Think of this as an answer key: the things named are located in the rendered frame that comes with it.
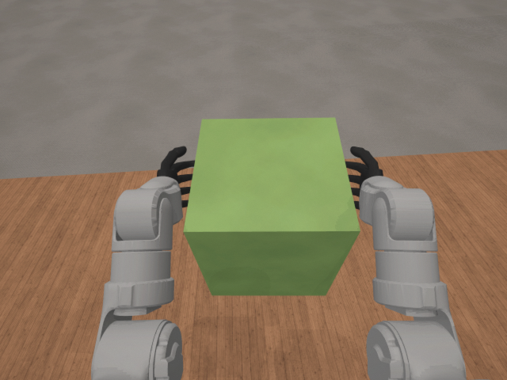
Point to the carton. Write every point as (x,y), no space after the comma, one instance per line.
(271,210)

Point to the left robot upper arm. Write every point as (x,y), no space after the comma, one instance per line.
(139,350)

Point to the right robot forearm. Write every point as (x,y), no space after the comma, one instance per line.
(407,277)

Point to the right robot upper arm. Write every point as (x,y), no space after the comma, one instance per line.
(413,350)

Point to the robot left hand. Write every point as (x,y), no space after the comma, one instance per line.
(169,169)

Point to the robot right hand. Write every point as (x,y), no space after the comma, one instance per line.
(370,168)

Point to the left robot forearm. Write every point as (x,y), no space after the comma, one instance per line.
(142,230)

